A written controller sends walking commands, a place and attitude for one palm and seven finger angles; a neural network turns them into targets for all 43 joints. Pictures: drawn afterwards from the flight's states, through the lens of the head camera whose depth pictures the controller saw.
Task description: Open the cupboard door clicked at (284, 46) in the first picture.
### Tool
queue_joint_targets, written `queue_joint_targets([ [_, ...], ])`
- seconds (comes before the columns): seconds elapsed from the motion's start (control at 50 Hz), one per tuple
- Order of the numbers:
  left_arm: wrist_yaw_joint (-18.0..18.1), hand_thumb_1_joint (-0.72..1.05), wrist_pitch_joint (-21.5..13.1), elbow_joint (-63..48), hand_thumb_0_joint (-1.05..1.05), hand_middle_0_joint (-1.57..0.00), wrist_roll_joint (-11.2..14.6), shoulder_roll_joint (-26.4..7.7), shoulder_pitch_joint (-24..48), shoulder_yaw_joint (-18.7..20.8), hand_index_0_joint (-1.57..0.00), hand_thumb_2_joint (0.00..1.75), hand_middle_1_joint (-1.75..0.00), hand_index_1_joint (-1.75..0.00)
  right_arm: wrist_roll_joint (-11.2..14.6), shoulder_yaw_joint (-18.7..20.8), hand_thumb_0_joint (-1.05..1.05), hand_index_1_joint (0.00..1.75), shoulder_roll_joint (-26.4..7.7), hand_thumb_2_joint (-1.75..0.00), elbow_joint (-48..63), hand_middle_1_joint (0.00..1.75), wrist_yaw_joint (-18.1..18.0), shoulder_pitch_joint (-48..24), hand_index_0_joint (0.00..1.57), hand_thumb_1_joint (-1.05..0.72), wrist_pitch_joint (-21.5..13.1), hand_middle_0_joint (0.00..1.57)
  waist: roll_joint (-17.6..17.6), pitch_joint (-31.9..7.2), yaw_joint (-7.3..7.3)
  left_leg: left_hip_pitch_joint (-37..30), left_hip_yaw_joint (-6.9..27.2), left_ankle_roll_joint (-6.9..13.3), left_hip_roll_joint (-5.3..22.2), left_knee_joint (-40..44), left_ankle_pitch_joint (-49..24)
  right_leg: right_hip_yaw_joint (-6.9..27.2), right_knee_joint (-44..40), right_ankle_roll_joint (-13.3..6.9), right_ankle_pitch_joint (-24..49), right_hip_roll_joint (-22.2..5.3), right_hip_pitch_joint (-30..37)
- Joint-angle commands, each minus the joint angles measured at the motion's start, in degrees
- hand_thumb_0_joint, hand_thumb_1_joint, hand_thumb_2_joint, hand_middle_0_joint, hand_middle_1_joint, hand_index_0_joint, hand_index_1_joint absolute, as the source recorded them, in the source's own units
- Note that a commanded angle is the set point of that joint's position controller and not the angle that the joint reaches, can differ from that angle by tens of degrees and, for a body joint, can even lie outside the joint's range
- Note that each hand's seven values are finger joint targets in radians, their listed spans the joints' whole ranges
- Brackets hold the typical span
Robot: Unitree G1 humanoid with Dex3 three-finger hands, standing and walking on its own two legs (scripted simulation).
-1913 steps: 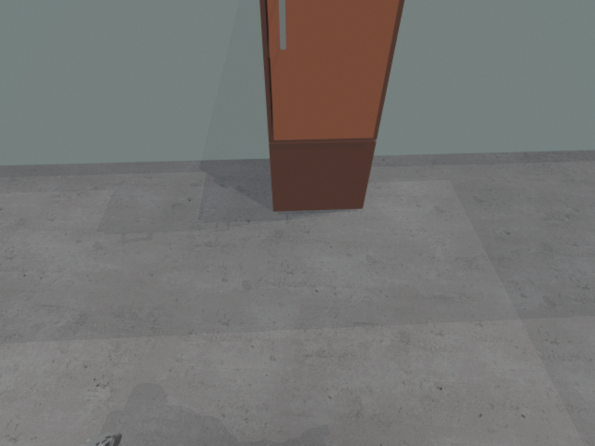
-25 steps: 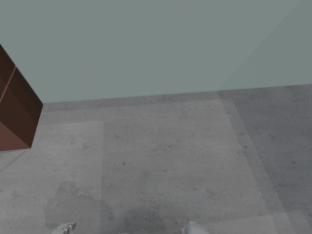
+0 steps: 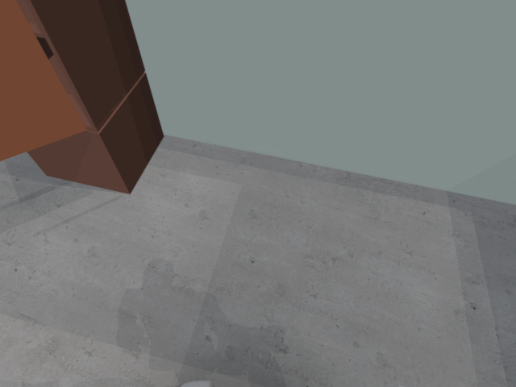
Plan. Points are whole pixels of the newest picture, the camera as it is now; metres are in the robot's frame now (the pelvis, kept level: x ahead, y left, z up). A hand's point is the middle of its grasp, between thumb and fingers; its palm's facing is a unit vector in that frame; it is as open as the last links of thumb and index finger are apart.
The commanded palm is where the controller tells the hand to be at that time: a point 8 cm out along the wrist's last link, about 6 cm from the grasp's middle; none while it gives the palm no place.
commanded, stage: turn to face it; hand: left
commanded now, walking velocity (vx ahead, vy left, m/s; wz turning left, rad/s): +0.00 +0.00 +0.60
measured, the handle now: out of the picture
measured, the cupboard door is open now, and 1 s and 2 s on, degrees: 47 47 47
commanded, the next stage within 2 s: take the last steps up to it in 0.96 s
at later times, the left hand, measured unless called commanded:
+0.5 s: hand out of the picture +0.07 +0.19 -0.14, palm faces +0.27 -0.92 -0.27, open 7.4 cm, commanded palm none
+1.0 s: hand out of the picture -0.04 +0.22 -0.16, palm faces +0.51 -0.83 -0.23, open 7.4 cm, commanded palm none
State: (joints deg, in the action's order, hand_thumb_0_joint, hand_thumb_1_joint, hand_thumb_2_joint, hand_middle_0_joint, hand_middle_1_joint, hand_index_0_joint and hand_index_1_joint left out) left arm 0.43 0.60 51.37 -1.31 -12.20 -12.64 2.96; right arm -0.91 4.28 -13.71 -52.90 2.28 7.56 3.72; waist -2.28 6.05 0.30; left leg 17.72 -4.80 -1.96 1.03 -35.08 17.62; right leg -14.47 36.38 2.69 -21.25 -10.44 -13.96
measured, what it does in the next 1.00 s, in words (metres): steps on the spot, turning left: right foot, then left foot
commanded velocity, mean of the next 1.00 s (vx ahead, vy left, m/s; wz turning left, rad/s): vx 0.00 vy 0.00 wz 0.45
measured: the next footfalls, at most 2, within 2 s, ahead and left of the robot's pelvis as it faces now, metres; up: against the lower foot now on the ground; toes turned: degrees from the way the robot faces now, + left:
right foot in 0.40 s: +0.08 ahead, -0.14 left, +0.00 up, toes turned +10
left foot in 0.76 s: +0.01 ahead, +0.11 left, +0.00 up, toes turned +31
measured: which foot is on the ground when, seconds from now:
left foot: down 0.00-0.40, up 0.42-0.74, down 0.76-1.00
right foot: down 0.00-0.00, up 0.02-0.38, down 0.40-0.76, up 0.78-1.00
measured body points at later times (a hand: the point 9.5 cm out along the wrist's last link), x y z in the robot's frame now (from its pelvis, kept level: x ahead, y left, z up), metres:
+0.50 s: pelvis +0.01 -0.03 +0.01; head +0.06 -0.04 +0.45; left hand +0.05 +0.23 -0.12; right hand +0.14 -0.26 -0.15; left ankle -0.03 +0.09 -0.66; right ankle +0.04 -0.14 -0.73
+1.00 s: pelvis +0.01 +0.01 +0.01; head +0.04 +0.04 +0.46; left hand -0.07 +0.26 -0.14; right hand +0.22 -0.15 -0.12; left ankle -0.02 +0.09 -0.73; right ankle +0.07 -0.14 -0.67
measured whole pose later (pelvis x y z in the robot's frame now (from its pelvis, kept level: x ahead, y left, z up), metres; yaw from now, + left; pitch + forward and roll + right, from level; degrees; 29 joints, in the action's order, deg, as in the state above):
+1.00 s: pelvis +0.01 +0.01 +0.01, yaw +29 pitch +0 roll -1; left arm 0.4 3.0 55.5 -0.9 -13.6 -11.2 3.5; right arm -1.6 1.9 -10.6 -54.4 -0.4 7.2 1.1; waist -0.7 4.9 -1.1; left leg 14.9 -2.0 3.0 -0.4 -28.5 14.0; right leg -2.4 54.7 3.8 -25.5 -4.7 -24.3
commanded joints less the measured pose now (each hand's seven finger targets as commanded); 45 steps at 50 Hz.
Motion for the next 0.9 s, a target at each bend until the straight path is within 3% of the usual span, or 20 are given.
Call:
queue_joint_targets([
  [0.0, 0.6, 0.9, 0.4, -8.0, 0.0, -0.2, 0.2, -6.4, 5.0, 1.7, -0.2, 0.9, -0.3, -0.3, -0.5, 4.1, 0.0, 0.3, -16.6, -0.9, 1.3, 0.3, -1.5, 13.1, 0.2, -0.9, -2.0, 0.2, 15.3, -14.0, 7.0, -18.7, 28.6, 16.6, 25.3, 12.9, -34.0, 9.8, 28.2, 1.9, -18.8, 2.6, -20.7],
  [0.06, 0.4, 0.9, 0.7, -5.1, 0.0, -0.2, 0.3, -6.1, 6.6, 2.1, -0.2, 0.9, -0.3, -0.3, -0.6, 2.6, 0.0, 0.3, -11.6, -0.9, 3.1, 0.3, -3.1, 5.4, 0.2, -0.9, -2.7, 0.2, 12.6, -9.5, 3.05, -10.8, 21.9, 12.5, 16.0, 14.5, -25.8, 15.0, 32.5, 2.1, -6.0, 2.8, -21.6],
  [0.12, 0.0, 0.9, 0.9, -3.2, 0.0, -0.2, 0.2, -6.1, 3.3, 2.2, -0.2, 0.9, -0.3, -0.3, -0.5, 1.7, 0.0, 0.3, -10.0, -0.9, 3.6, 0.3, -3.2, 3.1, 0.2, -0.9, -3.2, 0.2, 10.2, -9.4, 0.82, -10.5, 17.2, 10.7, 12.3, 14.5, -26.8, 14.4, 27.9, 2.3, -2.0, 4.0, -18.4],
  [0.24, 0.2, 0.9, 1.0, -4.6, 0.0, -0.2, 0.5, -5.5, 4.8, 1.8, -0.2, 0.9, -0.3, -0.3, -0.9, 2.3, 0.0, 0.3, -10.7, -0.9, 3.4, 0.3, -2.7, 3.0, 0.2, -0.9, -2.5, 0.2, 10.5, -8.7, 1.26, -7.3, 21.2, 11.3, 11.4, 14.7, -19.7, 13.3, 13.7, 2.0, -3.6, 7.1, -11.8],
  [0.32, 0.6, 0.9, 0.0, -4.1, 0.0, -0.2, 0.7, -6.0, 0.5, 2.0, -0.2, 0.9, -0.3, -0.3, -0.5, 2.7, 0.0, 0.3, -10.2, -0.9, 4.2, 0.3, -2.6, 0.3, 0.2, -0.9, -1.9, 0.2, 11.3, -9.0, -0.96, -0.6, 23.0, 9.3, 8.8, 9.8, -21.5, 11.9, -2.7, 1.1, 3.1, 9.7, 1.2],
  [0.34, 0.8, 0.9, -0.6, -3.6, 0.0, -0.2, 0.8, -6.9, -2.0, 2.4, -0.2, 0.9, -0.3, -0.3, -0.2, 2.6, 0.0, 0.3, -9.2, -0.9, 4.8, 0.3, -2.4, -0.5, 0.2, -0.9, -1.9, 0.2, 8.2, -9.7, -2.47, 3.4, 22.0, 7.1, 6.4, 6.9, -17.3, 12.6, -11.3, 0.7, 8.0, 8.3, 7.9],
  [0.36, 1.4, 0.9, -1.2, -3.4, 0.0, -0.2, 0.0, -11.0, -4.1, 3.3, -0.2, 0.9, -0.3, -0.3, 0.4, 2.3, 0.0, 0.3, -6.1, -0.9, 5.3, 0.3, -2.1, 0.3, 0.2, -0.9, -1.9, 0.2, -3.3, -11.2, -3.33, 12.9, 16.2, 3.3, 0.6, -2.8, -4.2, 23.5, -18.8, -2.3, 8.2, -2.8, 16.9],
  [0.38, 1.6, 0.9, -1.3, -3.5, 0.0, -0.2, -0.5, -14.8, -4.3, 3.8, -0.2, 0.9, -0.3, -0.3, 0.4, 2.0, 0.0, 0.3, -4.1, -0.9, 6.6, 0.3, -1.8, -0.2, 0.2, -0.9, -2.0, 0.2, -15.2, -9.5, -3.86, 18.3, 6.6, -0.3, -6.5, -17.9, 17.1, 35.6, -21.5, -9.5, 14.8, -17.2, 15.1],
  [0.4, 1.7, 0.9, -1.4, -4.1, 0.0, -0.2, 0.0, -13.2, -2.8, 3.1, -0.2, 0.9, -0.3, -0.3, -0.2, 2.6, 0.0, 0.3, -6.7, -0.9, 5.5, 0.3, -1.6, 0.5, 0.2, -0.9, -1.2, 0.2, -12.0, -8.4, -2.79, 15.8, 9.7, 0.3, -2.9, -29.7, 15.7, 33.2, -21.7, -11.8, 10.5, -17.8, 6.5],
  [0.42, 2.0, 0.9, -1.0, -4.9, 0.0, -0.2, 0.1, -11.1, 1.0, 2.9, -0.2, 0.9, -0.3, -0.3, -0.2, 2.9, 0.0, 0.3, -5.8, -0.9, 5.0, 0.3, -1.4, 0.7, 0.2, -0.9, -0.6, 0.2, -12.6, -7.1, -0.67, 15.9, 9.4, 0.0, -1.7, -34.6, 13.3, 30.9, -21.4, -11.1, 10.1, -14.9, 3.9],
  [0.44, 1.9, 0.9, -1.0, -5.4, 0.0, -0.2, 0.2, -9.0, 3.8, 2.2, -0.2, 0.9, -0.3, -0.3, -0.4, 2.5, 0.0, 0.3, -5.8, -0.9, 3.8, 0.3, -1.1, 0.6, 0.2, -0.9, -0.3, 0.2, -11.8, -4.1, 0.31, 16.5, 8.2, -0.6, 0.0, -37.2, 9.1, 23.8, -20.0, -10.0, 13.8, -11.3, 2.8],
  [0.48, 1.7, 0.9, -1.5, -5.4, 0.0, -0.2, 0.2, -7.4, 3.7, 1.7, -0.2, 0.9, -0.3, -0.3, -0.2, 1.8, 0.0, 0.3, -3.8, -0.9, 3.2, 0.3, -0.6, 0.6, 0.2, -0.9, -0.1, 0.2, -9.4, -4.6, 0.99, 15.8, 6.0, -1.6, 0.5, -35.0, 5.7, 15.4, -17.7, -8.2, 24.2, -8.4, 4.3],
  [0.6, 1.5, 0.9, -1.6, -2.2, 0.0, -0.2, -0.3, -10.3, -4.0, 2.8, -0.2, 0.9, -0.3, -0.3, 0.3, 0.1, 0.0, 0.3, -1.0, -0.9, 3.4, 0.3, -0.5, -3.8, 0.2, -0.9, -1.0, 0.2, -9.0, -7.8, -2.95, 9.6, -0.6, -1.5, -0.8, -11.9, 8.8, 10.0, -11.6, -8.2, 42.1, -9.4, 13.4],
  [0.66, 1.2, 0.9, -1.4, -1.2, 0.0, -0.2, -0.4, -11.3, -4.3, 3.2, -0.2, 0.9, -0.3, -0.3, 0.4, -0.1, 0.0, 0.3, -1.3, -0.9, 3.1, 0.3, -0.8, -2.2, 0.2, -0.9, -1.7, 0.2, -9.9, -8.4, -2.22, 3.5, -2.3, -0.3, -1.9, -1.8, 5.1, 8.9, -7.9, -7.0, 43.3, -9.6, 12.0],
  [0.7, 0.9, 0.9, -1.2, -1.3, 0.0, -0.2, 0.4, -11.1, -2.1, 3.2, -0.2, 0.9, -0.3, -0.3, 0.1, 0.5, 0.0, 0.3, -3.9, -0.9, 1.7, 0.3, -0.9, 2.8, 0.2, -0.9, -2.2, 0.2, -6.2, -10.3, 1.35, -8.9, -1.5, 1.1, -0.8, 9.7, -7.0, 5.8, -0.8, -3.4, 35.7, -8.3, 4.6],
  [0.72, 0.6, 0.9, -0.9, -2.5, 0.0, -0.2, 0.7, -8.5, -2.2, 2.8, -0.2, 0.9, -0.3, -0.3, -0.4, 1.6, 0.0, 0.3, -8.6, -0.9, 1.6, 0.3, -1.1, 5.4, 0.2, -0.9, -2.7, 0.2, 6.8, -13.2, 2.53, -18.5, 11.1, 5.3, 9.5, 11.9, -20.8, 2.9, 9.2, 0.1, 18.4, -3.1, -6.4],
  [0.74, 0.5, 0.9, -0.4, -4.7, 0.0, -0.2, 1.0, -4.5, 0.1, 1.3, -0.2, 0.9, -0.3, -0.3, -0.6, 2.8, 0.0, 0.3, -13.8, -0.9, 0.9, 0.3, -1.8, 9.3, 0.2, -0.9, -2.6, 0.2, 20.2, -13.5, 4.8, -20.9, 26.3, 14.4, 22.8, 13.4, -42.6, 5.1, 20.3, 2.4, -16.9, 2.9, -16.7],
  [0.76, 1.1, 0.9, 0.6, -4.8, 0.0, -0.2, 0.3, -5.6, 3.8, 1.3, -0.2, 0.9, -0.3, -0.3, -0.6, 2.5, 0.0, 0.3, -13.2, -0.9, -0.4, 0.3, -2.5, 11.0, 0.2, -0.9, -2.5, 0.2, 15.6, -13.9, 5.78, -17.2, 24.6, 16.3, 22.8, 13.5, -37.2, 11.5, 26.1, 1.2, -17.7, 3.2, -16.3],
  [0.8, 0.8, 0.9, 0.8, -2.4, 0.0, -0.2, 0.6, -5.1, 3.9, 1.5, -0.2, 0.9, -0.3, -0.3, -0.7, 1.9, 0.0, 0.3, -10.7, -0.9, 0.9, 0.3, -3.6, 5.3, 0.2, -0.9, -2.8, 0.2, 13.8, -10.3, 3.11, -12.1, 20.5, 14.6, 18.3, 14.3, -29.7, 14.3, 28.8, 0.9, -10.2, 3.1, -17.7],
  [0.88, 0.2, 0.9, 1.1, 0.5, 0.0, -0.2, 0.4, -3.9, 0.5, 1.2, -0.2, 0.9, -0.3, -0.3, -0.6, 0.6, 0.0, 0.3, -8.1, -0.9, 0.8, 0.3, -3.8, 3.1, 0.2, -0.9, -3.5, 0.2, 8.3, -9.4, 0.51, -11.8, 13.7, 12.1, 13.9, 14.3, -33.6, 13.0, 23.3, 1.3, -4.2, 4.8, -14.2],
])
